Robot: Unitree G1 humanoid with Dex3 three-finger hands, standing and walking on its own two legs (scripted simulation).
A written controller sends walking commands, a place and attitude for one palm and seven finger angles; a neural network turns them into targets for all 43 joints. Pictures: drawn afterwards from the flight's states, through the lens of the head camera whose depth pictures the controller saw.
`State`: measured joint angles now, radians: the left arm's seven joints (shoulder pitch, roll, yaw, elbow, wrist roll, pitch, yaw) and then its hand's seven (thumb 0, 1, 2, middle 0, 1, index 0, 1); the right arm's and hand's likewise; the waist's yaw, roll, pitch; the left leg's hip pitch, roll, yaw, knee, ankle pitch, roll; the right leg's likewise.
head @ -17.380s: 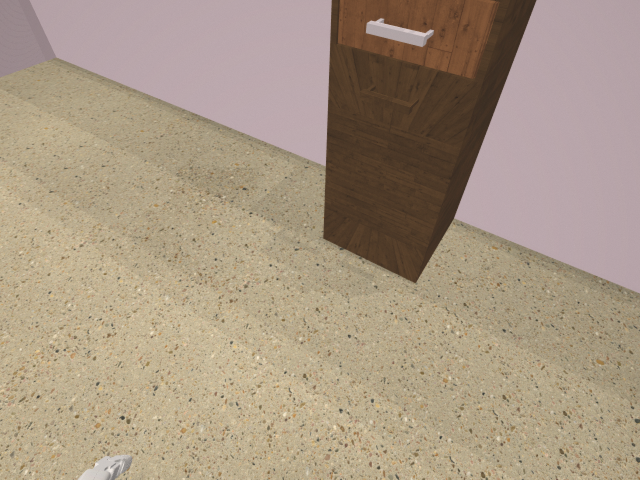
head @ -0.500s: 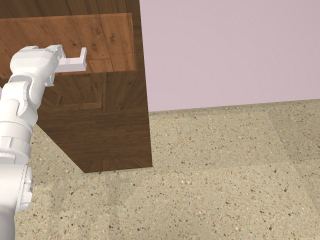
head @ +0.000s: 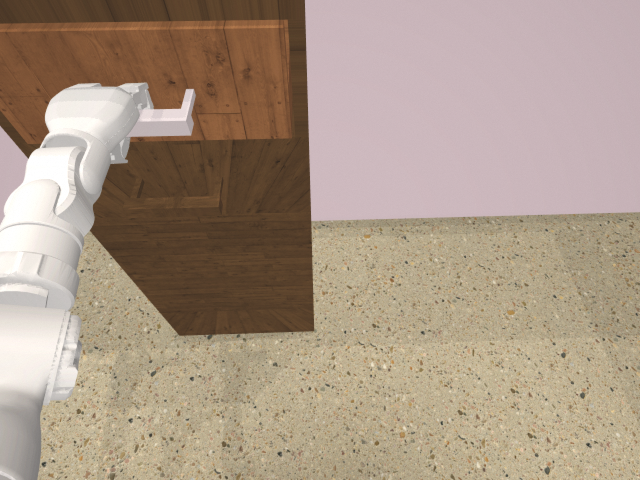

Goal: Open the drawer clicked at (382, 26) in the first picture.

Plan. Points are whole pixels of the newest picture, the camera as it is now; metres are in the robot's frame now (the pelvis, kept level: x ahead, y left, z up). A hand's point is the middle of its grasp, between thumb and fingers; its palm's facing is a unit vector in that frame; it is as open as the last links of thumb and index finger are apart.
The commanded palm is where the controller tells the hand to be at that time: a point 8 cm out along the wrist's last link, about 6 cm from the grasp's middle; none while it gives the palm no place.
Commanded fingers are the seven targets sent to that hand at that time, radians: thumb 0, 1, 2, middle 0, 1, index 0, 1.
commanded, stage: pull the drawer open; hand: left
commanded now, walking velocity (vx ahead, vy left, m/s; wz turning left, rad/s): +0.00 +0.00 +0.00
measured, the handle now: (133, 110) +0.53 +0.24 +0.15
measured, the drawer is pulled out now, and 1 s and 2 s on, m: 0.01 0.03 0.14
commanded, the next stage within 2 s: none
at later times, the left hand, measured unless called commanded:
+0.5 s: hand (113, 164) +0.47 +0.25 +0.12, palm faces +0.02 -0.02 -1.00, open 5.5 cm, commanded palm +0.45 +0.25 +0.18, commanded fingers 0.00 0.90 0.90 -0.40 -1.35 -0.40 -1.35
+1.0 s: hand (111, 168) +0.46 +0.25 +0.13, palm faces -0.03 +0.00 -1.00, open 5.6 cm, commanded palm +0.41 +0.24 +0.18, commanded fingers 0.00 0.90 0.90 -0.40 -1.35 -0.40 -1.35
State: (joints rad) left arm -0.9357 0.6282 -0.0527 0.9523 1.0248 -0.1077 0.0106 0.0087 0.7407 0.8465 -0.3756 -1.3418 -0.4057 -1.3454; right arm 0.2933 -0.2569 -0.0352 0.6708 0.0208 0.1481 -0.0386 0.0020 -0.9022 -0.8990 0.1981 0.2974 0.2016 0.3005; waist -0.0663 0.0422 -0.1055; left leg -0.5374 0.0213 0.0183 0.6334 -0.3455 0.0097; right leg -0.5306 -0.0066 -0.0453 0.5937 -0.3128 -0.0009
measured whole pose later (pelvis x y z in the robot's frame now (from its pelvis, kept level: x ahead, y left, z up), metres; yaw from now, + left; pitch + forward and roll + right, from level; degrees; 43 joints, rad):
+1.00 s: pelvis +0.00 +0.00 +0.00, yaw -1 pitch +12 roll -1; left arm -0.73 0.61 -0.02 0.71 0.98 -0.06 -0.01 0.03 0.75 0.83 -0.35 -1.35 -0.38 -1.35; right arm 0.31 -0.26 -0.04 0.65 0.03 0.18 -0.03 0.00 -0.90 -0.90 0.20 0.30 0.20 0.30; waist -0.03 0.06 -0.10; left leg -0.48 0.02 0.03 0.61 -0.35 0.01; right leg -0.49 0.00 -0.03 0.58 -0.31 0.00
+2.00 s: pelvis +0.00 -0.02 +0.01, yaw +2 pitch +5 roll +0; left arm -0.38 0.58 -0.04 0.32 0.90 -0.02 -0.07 0.01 0.73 0.86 -0.37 -1.35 -0.42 -1.35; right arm 0.14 -0.26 0.02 0.67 0.03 0.13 -0.08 0.01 -0.90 -0.90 0.20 0.30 0.20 0.30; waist 0.05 0.08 -0.06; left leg -0.32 0.01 -0.02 0.54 -0.31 -0.01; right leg -0.33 -0.01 -0.07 0.55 -0.32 -0.02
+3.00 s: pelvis +0.01 +0.00 +0.01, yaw -1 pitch +3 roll -1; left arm 0.56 0.55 0.08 -0.55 0.83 0.10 0.08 0.03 0.72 0.77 -0.27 -1.35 -0.40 -1.33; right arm 0.10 -0.27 0.05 0.56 0.01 0.11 0.01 0.01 -0.90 -0.90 0.20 0.30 0.20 0.30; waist 0.09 0.10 -0.06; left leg -0.23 0.02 0.03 0.51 -0.34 0.00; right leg -0.23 0.00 -0.02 0.48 -0.30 0.01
